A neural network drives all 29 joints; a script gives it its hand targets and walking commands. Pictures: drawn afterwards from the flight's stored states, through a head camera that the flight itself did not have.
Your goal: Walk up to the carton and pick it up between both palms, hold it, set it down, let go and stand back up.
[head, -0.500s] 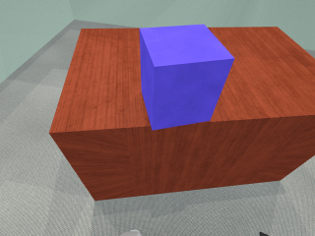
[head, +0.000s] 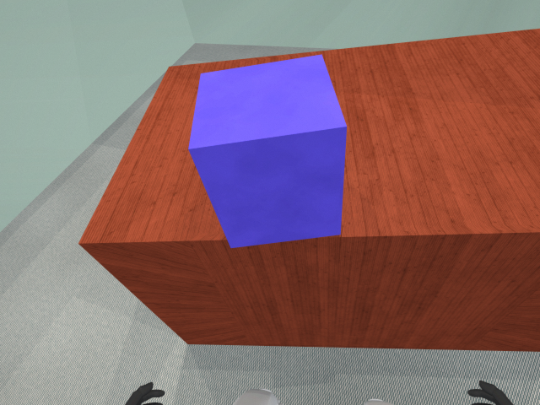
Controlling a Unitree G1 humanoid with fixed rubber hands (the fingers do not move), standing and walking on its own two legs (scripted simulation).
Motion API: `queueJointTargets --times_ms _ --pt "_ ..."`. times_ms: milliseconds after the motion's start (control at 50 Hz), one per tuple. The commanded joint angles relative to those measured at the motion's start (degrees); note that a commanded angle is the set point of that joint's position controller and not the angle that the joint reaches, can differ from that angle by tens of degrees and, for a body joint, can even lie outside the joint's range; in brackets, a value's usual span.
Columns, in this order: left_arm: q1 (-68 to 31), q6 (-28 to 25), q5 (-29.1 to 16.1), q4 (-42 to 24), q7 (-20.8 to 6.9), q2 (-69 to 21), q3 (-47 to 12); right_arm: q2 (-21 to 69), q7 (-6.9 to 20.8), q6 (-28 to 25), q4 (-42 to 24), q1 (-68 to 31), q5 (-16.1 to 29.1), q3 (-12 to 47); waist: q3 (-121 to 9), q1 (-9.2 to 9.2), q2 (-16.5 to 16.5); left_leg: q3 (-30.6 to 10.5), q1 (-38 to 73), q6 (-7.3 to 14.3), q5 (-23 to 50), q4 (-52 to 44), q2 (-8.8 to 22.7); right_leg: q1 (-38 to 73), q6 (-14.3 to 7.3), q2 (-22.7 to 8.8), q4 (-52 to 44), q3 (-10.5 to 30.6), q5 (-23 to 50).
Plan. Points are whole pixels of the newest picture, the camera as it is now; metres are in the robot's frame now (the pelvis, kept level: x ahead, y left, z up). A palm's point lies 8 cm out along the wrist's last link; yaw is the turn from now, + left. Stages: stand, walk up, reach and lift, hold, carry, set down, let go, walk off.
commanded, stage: walk up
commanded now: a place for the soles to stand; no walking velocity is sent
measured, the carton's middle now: (273, 157) +0.51 +0.03 +0.08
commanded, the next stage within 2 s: none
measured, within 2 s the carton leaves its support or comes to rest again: neither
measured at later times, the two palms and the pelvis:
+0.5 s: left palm out of the picture +0.02 +0.32 -0.09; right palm out of the picture +0.10 -0.23 -0.06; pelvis -0.01 +0.03 +0.02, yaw +8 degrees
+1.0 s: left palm out of the picture +0.06 +0.32 -0.08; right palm out of the picture +0.13 -0.20 -0.08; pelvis +0.00 +0.05 +0.02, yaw +7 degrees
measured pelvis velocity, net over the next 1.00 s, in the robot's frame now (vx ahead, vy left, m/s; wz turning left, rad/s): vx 0.00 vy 0.05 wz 0.12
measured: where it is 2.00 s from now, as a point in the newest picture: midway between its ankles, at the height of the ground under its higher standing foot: outside the picture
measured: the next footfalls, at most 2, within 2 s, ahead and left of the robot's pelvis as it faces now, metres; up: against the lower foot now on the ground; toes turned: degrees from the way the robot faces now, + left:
left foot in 0.32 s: +0.01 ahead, +0.12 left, +0.00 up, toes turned +7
right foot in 0.70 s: +0.07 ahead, -0.08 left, +0.00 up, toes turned +6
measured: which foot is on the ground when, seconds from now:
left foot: up 0.00-0.30, down 0.32-1.00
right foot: down 0.00-0.34, up 0.36-0.68, down 0.70-1.00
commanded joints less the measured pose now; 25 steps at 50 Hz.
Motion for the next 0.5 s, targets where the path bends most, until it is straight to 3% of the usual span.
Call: queueJointTargets --times_ms 0,20,40,60,80,100,120,140,160,180,200,220,240,260,280,300,320,340,360,380,400,420,440,460,480 --pt "-0.5 -1.4 0.4 -3.3 0.9 11.1 3.5 -5.8 0.7 0.5 -0.9 7.3 -1.0 -3.2 -6.5 -0.12 -20.5 -0.5 -4.0 -0.1 3.3 7.0 0.1 6.7 -10.2 -11.0 -19.4 13.7 4.6" --pt "0.6 -1.4 0.6 -4.2 1.3 12.5 4.0 -5.4 1.2 0.9 -1.1 6.3 -1.6 -3.1 -5.8 0.22 -17.6 -0.2 -5.2 -0.8 4.9 8.3 -0.6 6.8 -10.5 -12.6 -20.4 17.0 0.0" --pt "2.1 -1.3 0.8 -3.9 1.9 12.5 4.4 -4.9 1.9 1.4 -2.2 5.0 -1.3 -2.8 -6.8 0.58 -16.5 0.8 -6.1 -0.8 4.3 6.2 -0.2 9.4 -11.9 -12.2 -21.3 17.3 -6.3" --pt "5.3 -1.5 0.7 -2.8 2.6 11.4 4.2 -3.7 2.5 1.5 -2.3 3.8 -2.3 -2.8 -5.6 1.06 -14.2 -0.1 -9.1 -0.8 4.4 6.1 0.1 12.0 -13.0 -14.1 -21.5 18.7 -4.8" --pt "6.4 -1.7 1.1 -2.2 3.5 10.2 4.1 -2.2 3.0 1.8 -2.5 2.9 -2.5 -2.5 -3.7 0.76 -14.0 0.2 -10.4 -1.3 5.6 6.5 0.6 10.4 -14.4 -15.4 -22.6 17.4 -2.7" --pt "6.6 -1.6 1.6 -2.5 4.0 10.9 4.4 -2.1 3.5 1.9 -2.8 3.1 -2.7 -2.4 -5.3 1.34 -14.6 0.8 -10.6 -1.8 5.0 4.0 0.9 13.4 -14.6 -14.6 -22.2 15.7 -5.3" --pt "5.8 -2.0 1.7 -2.4 4.0 10.5 4.3 -2.2 4.2 1.8 -2.9 1.0 -2.1 -2.8 -5.8 1.60 -15.5 1.5 -9.5 -1.6 5.5 -0.7 0.9 14.9 -13.1 -11.7 -22.1 13.6 -3.9" --pt "7.1 -2.2 2.0 -2.0 4.1 11.3 4.8 -1.3 4.5 1.7 -3.2 1.7 -1.7 -2.2 -8.6 2.11 -14.1 4.3 -6.6 -1.3 1.8 -6.4 1.9 16.7 -13.7 -12.5 -21.8 12.1 -6.2" --pt "7.0 -2.2 2.0 -1.7 4.1 12.2 5.0 -0.8 4.4 1.7 -3.0 1.9 -1.4 -2.0 -8.0 2.08 -16.1 4.9 -5.7 -2.2 2.0 -9.5 1.9 16.2 -13.5 -11.9 -20.9 11.1 -3.7" --pt "7.8 -2.6 2.3 -1.4 4.1 12.3 5.0 -0.2 5.1 1.5 -2.6 1.9 -1.9 -1.7 -7.5 2.25 -15.1 6.2 -3.4 -1.5 0.6 -11.9 2.9 14.0 -14.8 -13.9 -21.6 10.6 -1.5" --pt "6.8 -2.3 2.2 -2.6 4.0 13.3 5.3 -0.4 5.4 1.2 -2.8 2.7 -1.0 -1.9 -8.7 1.46 -12.5 7.3 1.4 -1.0 -1.0 -14.8 2.5 10.2 -14.6 -14.3 -21.7 10.4 -4.9" --pt "5.5 -1.7 2.2 -2.7 4.0 14.4 5.4 0.2 5.3 0.9 -2.7 2.5 -1.1 -1.6 -6.7 0.41 -16.7 9.1 5.3 -0.2 -1.4 -19.3 2.9 5.3 -14.1 -14.7 -22.8 9.4 -8.2" --pt "4.5 -1.3 1.9 -3.0 3.7 14.9 5.7 -0.5 5.2 0.8 -2.8 3.1 -0.7 -2.0 -4.1 -0.19 -16.9 10.1 10.0 0.8 4.1 -26.0 3.8 0.0 -13.2 -15.2 -22.3 8.6 -11.8" --pt "2.6 -0.8 0.9 -2.6 3.3 14.6 5.0 -0.1 5.4 0.1 -2.0 5.8 -0.7 -2.2 -5.0 -1.16 -16.8 12.3 14.8 1.1 13.4 -32.6 2.9 -2.0 -11.8 -12.2 -19.5 4.7 -12.4" --pt "3.8 -0.5 1.0 -2.9 3.0 13.2 4.6 0.1 5.2 -0.3 -0.9 6.3 -0.8 -2.0 -5.0 -2.45 -13.5 13.1 19.4 1.8 15.7 -35.9 1.2 -4.8 -9.3 -9.4 -16.6 2.3 -13.1" --pt "6.5 -1.0 1.4 -2.5 2.3 12.7 4.6 -3.2 5.1 -0.8 0.3 11.4 0.0 -2.9 -7.3 -3.46 -5.0 8.4 25.0 2.9 19.2 -37.1 2.9 -9.5 -7.4 -6.6 -11.3 -0.2 -16.9" --pt "6.2 -1.1 0.9 -3.5 1.9 10.3 3.5 -8.5 4.9 -0.8 -1.3 8.2 -0.7 -3.8 -5.4 -3.68 4.5 -6.8 21.5 7.3 9.4 -42.5 12.6 -12.8 -4.7 -1.9 -3.0 -1.0 -17.1" --pt "5.5 -0.5 0.5 -4.1 1.9 10.3 3.3 -9.1 4.8 -1.0 -2.2 6.6 -0.1 -3.5 -4.8 -4.76 7.5 -19.3 10.9 13.7 -4.3 -49.8 20.7 -11.3 -2.3 3.5 6.6 -2.0 -18.8" --pt "1.9 0.2 -1.1 -3.8 2.6 11.8 4.3 -8.8 4.1 -0.7 -2.2 5.6 -0.4 -3.4 0.1 -6.98 5.3 -23.1 1.9 18.9 -9.1 -53.9 24.3 -8.7 -2.4 2.9 14.9 2.5 -20.0" --pt "4.6 0.7 -0.7 -2.6 3.1 10.5 3.6 -6.1 3.5 -0.6 -1.9 2.5 -0.8 -2.2 2.5 -4.42 5.3 -18.2 1.6 16.9 -6.4 -52.7 20.4 -8.8 -2.6 2.8 17.3 5.0 -15.9" --pt "8.5 0.3 -0.2 -1.0 2.5 8.4 3.2 -3.1 2.9 -1.0 -2.3 1.2 -0.2 -1.1 0.8 -2.58 3.0 -11.3 7.9 14.6 5.8 -48.4 16.3 -9.7 -3.6 3.9 15.2 5.3 -12.9" --pt "10.0 -0.1 -0.2 -0.6 2.2 8.1 3.5 -3.6 2.8 -0.9 -2.1 -0.1 -0.1 -0.9 1.3 -1.26 5.1 -3.3 9.1 12.0 15.0 -46.5 12.6 -11.1 -3.0 4.2 15.3 5.2 -10.6" --pt "10.8 -0.6 0.3 -0.1 2.0 7.6 3.8 -2.2 2.8 -1.1 -2.2 -0.4 -0.4 -0.5 -0.5 -0.83 3.3 -1.9 10.8 11.2 20.3 -44.8 12.8 -9.8 -3.1 4.9 15.1 4.1 -8.7" --pt "10.5 -1.0 0.2 -0.1 2.0 8.2 3.8 -1.4 2.6 -1.6 -1.5 0.4 0.0 0.1 -1.7 -1.47 4.7 -2.8 14.2 10.0 29.6 -43.7 12.3 -11.7 -3.1 4.9 13.3 4.1 -7.1" --pt "9.0 -1.1 0.2 0.3 2.1 8.7 4.3 -2.3 2.6 -1.9 -1.7 2.8 0.2 -0.4 -2.6 -2.19 3.8 -5.3 15.1 9.2 34.3 -43.0 14.4 -9.5 -3.0 4.4 11.4 5.1 -7.9"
